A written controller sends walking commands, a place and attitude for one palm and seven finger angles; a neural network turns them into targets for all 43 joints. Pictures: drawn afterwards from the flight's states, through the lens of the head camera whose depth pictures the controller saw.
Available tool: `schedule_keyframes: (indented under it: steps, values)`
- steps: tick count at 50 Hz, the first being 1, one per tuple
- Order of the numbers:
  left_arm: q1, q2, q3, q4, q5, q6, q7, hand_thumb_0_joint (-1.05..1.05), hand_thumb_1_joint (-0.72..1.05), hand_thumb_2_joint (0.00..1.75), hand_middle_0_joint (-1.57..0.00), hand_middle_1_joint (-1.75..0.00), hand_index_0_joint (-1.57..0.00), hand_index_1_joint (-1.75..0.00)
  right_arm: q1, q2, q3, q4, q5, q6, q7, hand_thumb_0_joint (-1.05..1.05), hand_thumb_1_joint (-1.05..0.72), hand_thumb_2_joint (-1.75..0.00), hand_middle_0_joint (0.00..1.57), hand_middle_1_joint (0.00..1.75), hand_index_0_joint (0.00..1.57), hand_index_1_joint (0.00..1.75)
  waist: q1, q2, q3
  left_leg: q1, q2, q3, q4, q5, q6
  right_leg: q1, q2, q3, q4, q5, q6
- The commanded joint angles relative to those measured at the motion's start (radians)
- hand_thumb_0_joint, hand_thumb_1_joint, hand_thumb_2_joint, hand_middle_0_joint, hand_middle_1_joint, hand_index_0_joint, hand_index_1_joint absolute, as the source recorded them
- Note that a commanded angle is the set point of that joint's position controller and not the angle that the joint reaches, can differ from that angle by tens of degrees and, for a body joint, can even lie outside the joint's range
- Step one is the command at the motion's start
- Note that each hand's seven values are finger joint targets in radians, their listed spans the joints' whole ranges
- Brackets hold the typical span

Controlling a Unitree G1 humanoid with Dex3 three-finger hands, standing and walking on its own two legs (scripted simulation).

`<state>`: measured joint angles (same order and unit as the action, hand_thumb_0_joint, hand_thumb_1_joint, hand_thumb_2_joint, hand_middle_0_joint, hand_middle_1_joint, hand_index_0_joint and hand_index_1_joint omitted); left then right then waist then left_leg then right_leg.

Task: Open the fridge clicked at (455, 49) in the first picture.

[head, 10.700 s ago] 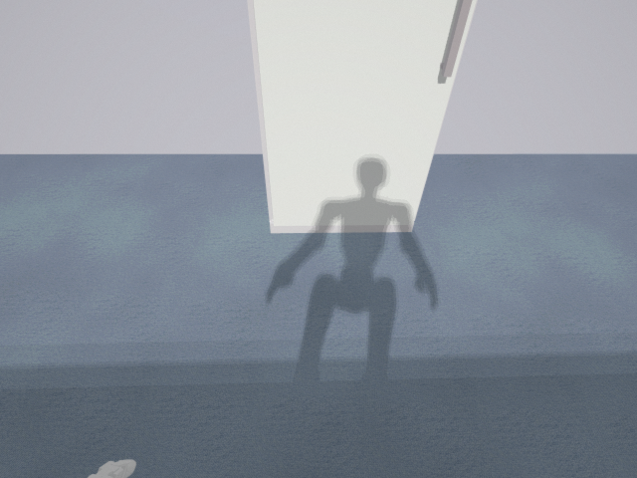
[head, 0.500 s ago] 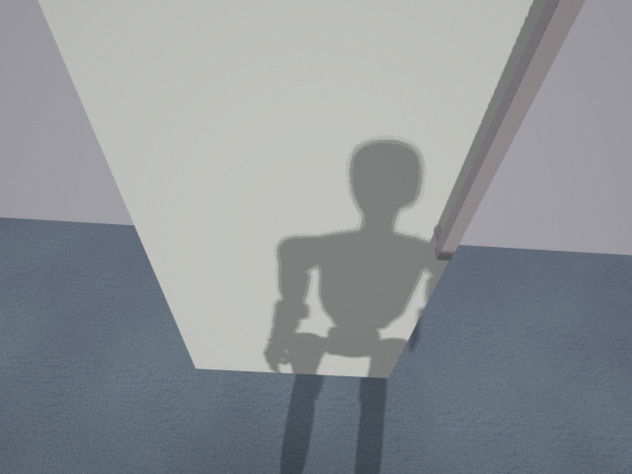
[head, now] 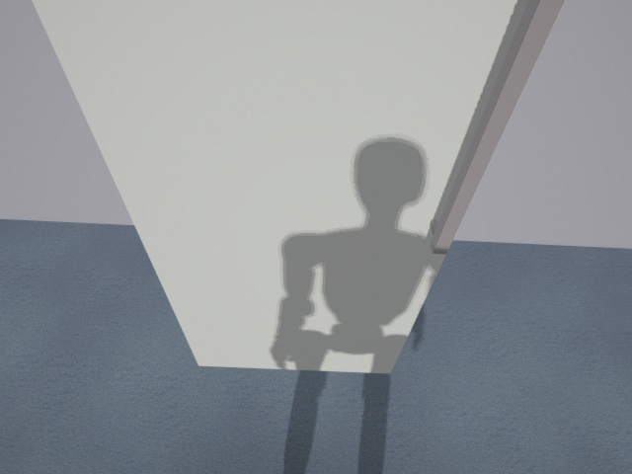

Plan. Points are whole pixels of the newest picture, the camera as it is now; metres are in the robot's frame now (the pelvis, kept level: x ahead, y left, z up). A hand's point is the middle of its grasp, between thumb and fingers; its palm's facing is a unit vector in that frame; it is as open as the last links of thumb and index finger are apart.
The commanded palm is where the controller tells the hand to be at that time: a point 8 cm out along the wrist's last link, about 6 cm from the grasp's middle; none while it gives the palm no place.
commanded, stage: look again from close up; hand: right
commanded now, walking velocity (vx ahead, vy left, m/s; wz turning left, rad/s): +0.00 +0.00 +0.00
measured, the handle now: (490, 107) +0.50 -0.18 +0.24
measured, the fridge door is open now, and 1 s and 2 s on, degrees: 0 0 0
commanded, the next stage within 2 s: raise the hand to about handle height in 0.40 s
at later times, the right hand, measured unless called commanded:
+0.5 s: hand out of the picture +0.02 -0.19 -0.17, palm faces +0.02 +0.98 -0.21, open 7.4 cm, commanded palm +0.09 -0.24 -0.07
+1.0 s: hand out of the picture +0.12 -0.22 -0.04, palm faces +0.14 +0.99 -0.04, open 9.0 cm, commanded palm +0.13 -0.27 +0.00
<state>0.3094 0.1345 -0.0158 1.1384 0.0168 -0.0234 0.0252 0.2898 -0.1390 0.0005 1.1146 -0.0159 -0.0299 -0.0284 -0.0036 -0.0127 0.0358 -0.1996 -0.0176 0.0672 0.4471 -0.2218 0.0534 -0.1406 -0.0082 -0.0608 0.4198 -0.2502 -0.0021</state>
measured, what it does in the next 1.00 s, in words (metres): lowers itself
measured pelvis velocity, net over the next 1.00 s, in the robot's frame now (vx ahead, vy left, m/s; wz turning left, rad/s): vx -0.03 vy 0.00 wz -0.05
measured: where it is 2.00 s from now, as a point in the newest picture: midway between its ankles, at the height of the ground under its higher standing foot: outside the picture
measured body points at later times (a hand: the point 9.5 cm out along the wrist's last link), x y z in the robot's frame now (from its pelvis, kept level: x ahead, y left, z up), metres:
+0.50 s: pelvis +0.00 -0.01 +0.00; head +0.01 +0.00 +0.45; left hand +0.00 +0.22 -0.16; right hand +0.02 -0.24 -0.15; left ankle +0.02 +0.08 -0.74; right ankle -0.01 -0.12 -0.74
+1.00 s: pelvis -0.03 +0.00 -0.08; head +0.01 -0.02 +0.37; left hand +0.22 +0.23 -0.09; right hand +0.11 -0.28 -0.03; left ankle +0.02 +0.08 -0.74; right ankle -0.01 -0.12 -0.74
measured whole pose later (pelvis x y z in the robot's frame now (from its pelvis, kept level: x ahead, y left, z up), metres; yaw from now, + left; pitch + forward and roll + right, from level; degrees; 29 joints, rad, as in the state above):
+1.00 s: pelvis -0.03 +0.00 -0.08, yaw -3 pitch +8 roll +1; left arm 0.16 0.30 0.05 0.50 -0.01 -0.31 0.01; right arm 0.55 -0.24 -0.21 -0.04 0.29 -0.40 0.31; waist -0.06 0.03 -0.07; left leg -0.73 0.01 0.13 1.06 -0.47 0.06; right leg -0.71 -0.01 0.00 1.09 -0.52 -0.01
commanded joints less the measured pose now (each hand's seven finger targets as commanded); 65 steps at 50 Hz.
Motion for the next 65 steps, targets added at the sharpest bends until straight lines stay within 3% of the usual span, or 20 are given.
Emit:
schedule_keyframes:
  steps: [1, 24, 25, 26, 27, 28, 30, 32, 34, 35, 37, 39, 40, 42, 46, 50, 53, 56, 60, 65]
  values:
    - [0.07, 0.095, 0.017, -0.02, -0.001, -0.014, 0.01, 0.0, 0.9, 0.9, -0.2, -0.3, -0.2, -0.3, 0.058, -0.119, -0.018, -0.038, 0.005, -0.012, -0.009, 0.0, -0.9, -0.9, 0.2, 0.3, 0.2, 0.3, 0.003, 0.012, 0.033, 0.01, 0.135, -0.156, -0.098, 0.06, 0.013, -0.07, -0.091, 0.09, -0.086, 0.069, -0.027]
    - [0.015, 0.14, 0.023, -0.031, 0.0, -0.015, 0.008, 0.0, 0.9, 0.9, -0.2, -0.3, -0.2, -0.3, 0.009, -0.16, -0.023, -0.049, 0.004, -0.009, -0.004, 0.0, -0.9, -0.9, 0.2, 0.3, 0.2, 0.3, 0.002, 0.011, 0.027, 0.01, 0.138, -0.156, -0.093, 0.07, 0.01, -0.06, -0.1, 0.099, -0.101, 0.081, -0.028]
    - [-0.043, 0.196, 0.035, -0.128, 0.002, -0.006, -0.001, 0.0, 0.9, 0.9, -0.2, -0.3, -0.2, -0.3, 0.036, -0.246, -0.005, -0.097, -0.01, -0.017, -0.008, 0.0, -0.9, -0.9, 0.2, 0.3, 0.2, 0.3, 0.016, 0.088, 0.095, -0.023, 0.105, -0.137, -0.07, 0.19, -0.007, -0.057, -0.06, 0.12, -0.031, 0.193, -0.025]
    - [-0.06, 0.306, 0.039, -0.461, -0.043, -0.169, 0.044, 0.0, 0.9, 0.9, -0.2, -0.3, -0.2, -0.3, -0.737, -0.468, -0.242, -1.452, 0.19, -0.197, -0.016, 0.0, -0.88, -0.89, 0.2, 0.32, 0.2, 0.32, 0.121, -0.114, -0.462, 0.072, 0.037, -0.112, -0.034, 0.21, -0.048, 0.106, 0.005, 0.036, -0.003, 0.258, -0.051]
    - [-0.091, 0.232, 0.006, -0.46, -0.05, -0.255, 0.07, 0.0, 0.9, 0.9, -0.2, -0.3, -0.2, -0.3, -0.267, -0.356, -0.158, -1.325, 0.153, -0.133, -0.041, 0.0, -0.85, -0.88, 0.2, 0.33, 0.2, 0.33, 0.009, -0.213, -0.421, 0.067, 0.028, -0.058, 0.025, 0.098, -0.019, 0.132, -0.001, -0.01, -0.044, 0.254, -0.027]
    - [-0.125, 0.221, 0.0, -0.359, -0.046, -0.274, 0.076, 0.0, 0.9, 0.9, -0.2, -0.3, -0.2, -0.3, -0.082, -0.151, -0.072, -1.01, 0.152, -0.082, -0.067, 0.0, -0.83, -0.87, 0.21, 0.34, 0.21, 0.34, 0.018, -0.133, -0.25, -0.009, 0.025, -0.032, 0.007, 0.059, -0.018, 0.038, -0.013, -0.015, -0.043, 0.165, -0.016]
    - [-0.128, 0.236, 0.023, -0.454, -0.065, -0.305, 0.061, 0.0, 0.9, 0.9, -0.2, -0.3, -0.2, -0.3, 0.022, -0.046, -0.037, -1.066, 0.204, -0.044, -0.052, 0.0, -0.78, -0.85, 0.21, 0.37, 0.21, 0.37, 0.066, 0.028, 0.029, -0.109, 0.034, -0.004, -0.014, -0.044, -0.026, -0.133, -0.01, 0.071, -0.032, 0.006, -0.03]
    - [-0.11, 0.249, 0.061, -0.508, -0.044, -0.344, 0.043, 0.0, 0.9, 0.9, -0.2, -0.3, -0.2, -0.3, 0.006, -0.141, -0.121, -1.137, 0.198, -0.153, -0.007, 0.0, -0.74, -0.83, 0.21, 0.4, 0.21, 0.4, 0.043, 0.123, -0.043, -0.169, 0.041, -0.014, 0.032, -0.101, -0.035, -0.186, 0.008, 0.074, 0.075, 0.002, -0.038]
    - [-0.134, 0.237, 0.083, -0.549, -0.03, -0.35, 0.019, 0.0, 0.9, 0.9, -0.2, -0.3, -0.2, -0.3, 0.276, -0.102, -0.165, -0.994, 0.227, -0.236, 0.075, 0.0, -0.69, -0.81, 0.22, 0.43, 0.22, 0.43, -0.03, 0.227, -0.082, -0.188, 0.043, -0.026, 0.127, -0.044, -0.04, -0.313, 0.011, 0.068, 0.172, 0.036, -0.023]
    - [-0.133, 0.231, 0.09, -0.575, -0.03, -0.344, 0.0, 0.0, 0.9, 0.9, -0.2, -0.3, -0.2, -0.3, 0.417, -0.093, -0.197, -0.915, 0.243, -0.282, 0.131, 0.0, -0.67, -0.8, 0.22, 0.45, 0.22, 0.45, -0.066, 0.221, -0.104, -0.166, 0.055, -0.047, 0.178, 0.033, -0.035, -0.367, 0.018, 0.061, 0.218, 0.059, -0.009]
    - [-0.165, 0.232, 0.096, -0.609, -0.029, -0.337, -0.033, 0.0, 0.9, 0.9, -0.2, -0.3, -0.2, -0.3, 0.44, -0.083, -0.208, -0.915, 0.288, -0.408, 0.257, 0.0, -0.62, -0.78, 0.22, 0.48, 0.22, 0.48, -0.065, 0.232, -0.111, -0.223, 0.07, -0.085, 0.299, 0.12, -0.039, -0.502, 0.037, 0.05, 0.342, 0.03, 0.012]
    - [-0.192, 0.25, 0.106, -0.665, -0.029, -0.34, -0.05, 0.0, 0.9, 0.9, -0.2, -0.3, -0.2, -0.3, 0.37, -0.17, -0.251, -0.967, 0.294, -0.508, 0.383, 0.0, -0.57, -0.76, 0.22, 0.51, 0.22, 0.51, -0.053, 0.161, -0.153, -0.27, 0.077, -0.131, 0.373, 0.116, -0.034, -0.581, 0.049, 0.04, 0.437, -0.006, 0.013]
    - [-0.19, 0.252, 0.112, -0.688, -0.035, -0.332, -0.055, 0.0, 0.9, 0.9, -0.2, -0.3, -0.2, -0.3, 0.38, -0.225, -0.308, -0.996, 0.292, -0.504, 0.406, 0.0, -0.55, -0.75, 0.22, 0.53, 0.22, 0.53, -0.079, 0.086, -0.183, -0.261, 0.078, -0.149, 0.386, 0.1, -0.025, -0.591, 0.055, 0.03, 0.453, -0.002, 0.008]
    - [-0.22, 0.254, 0.106, -0.772, -0.036, -0.324, -0.049, 0.0, 0.9, 0.9, -0.2, -0.3, -0.2, -0.3, 0.321, -0.251, -0.31, -1.199, 0.316, -0.463, 0.419, 0.0, -0.5, -0.73, 0.23, 0.55, 0.23, 0.55, -0.083, -0.011, -0.288, -0.267, 0.065, -0.14, 0.405, 0.024, -0.024, -0.56, 0.058, 0.013, 0.466, 0.004, -0.009]
    - [-0.162, 0.243, 0.091, -0.783, -0.031, -0.32, -0.011, 0.0, 0.9, 0.9, -0.2, -0.3, -0.2, -0.3, 0.016, -0.283, -0.329, -1.554, 0.359, -0.475, 0.339, 0.0, -0.41, -0.69, 0.24, 0.62, 0.24, 0.62, -0.008, -0.113, -0.343, -0.388, 0.027, -0.117, 0.411, -0.105, -0.035, -0.496, 0.027, 0.062, 0.511, -0.035, -0.023]
    - [-0.12, 0.258, 0.07, -0.716, -0.036, -0.336, 0.021, 0.0, 0.9, 0.9, -0.2, -0.3, -0.2, -0.3, -0.086, -0.238, -0.213, -1.609, 0.336, -0.523, 0.318, 0.0, -0.32, -0.65, 0.24, 0.68, 0.24, 0.68, 0.072, -0.086, -0.286, -0.467, 0.001, -0.075, 0.424, -0.091, -0.031, -0.471, 0.003, 0.112, 0.538, -0.047, -0.035]
    - [-0.125, 0.271, 0.057, -0.693, -0.058, -0.346, 0.043, 0.0, 0.9, 0.9, -0.2, -0.3, -0.2, -0.3, -0.077, -0.245, -0.171, -1.489, 0.314, -0.447, 0.359, 0.0, -0.25, -0.62, 0.25, 0.72, 0.25, 0.72, 0.083, -0.039, -0.204, -0.483, 0.0, -0.074, 0.371, -0.238, -0.038, -0.51, -0.006, 0.135, 0.492, -0.178, -0.029]
    - [-0.137, 0.274, 0.042, -0.711, -0.076, -0.333, 0.059, 0.0, 0.9, 0.9, -0.2, -0.3, -0.2, -0.3, -0.025, -0.316, -0.233, -1.393, 0.299, -0.274, 0.385, 0.0, -0.18, -0.59, 0.25, 0.76, 0.25, 0.76, 0.045, -0.037, -0.212, -0.405, 0.02, -0.083, 0.292, -0.328, -0.044, -0.496, 0.004, 0.129, 0.412, -0.238, -0.028]
    - [-0.19, 0.246, 0.027, -0.744, -0.071, -0.309, 0.076, 0.0, 0.9, 0.9, -0.2, -0.3, -0.2, -0.3, 0.076, -0.394, -0.41, -1.388, 0.342, -0.103, 0.343, 0.0, -0.08, -0.55, 0.26, 0.82, 0.26, 0.82, -0.056, -0.03, -0.314, -0.235, 0.03, -0.059, 0.268, -0.275, -0.039, -0.433, 0.011, 0.126, 0.333, -0.15, -0.014]
    - [-0.174, 0.23, 0.018, -0.728, -0.063, -0.332, 0.076, 0.0, 0.9, 0.9, -0.2, -0.3, -0.2, -0.3, 0.031, -0.354, -0.461, -1.477, 0.413, -0.154, 0.261, 0.0, 0.03, -0.5, 0.27, 0.9, 0.27, 0.9, -0.047, 0.035, -0.258, -0.202, 0.011, -0.019, 0.257, -0.152, -0.038, -0.397, -0.003, 0.128, 0.289, -0.053, 0.002]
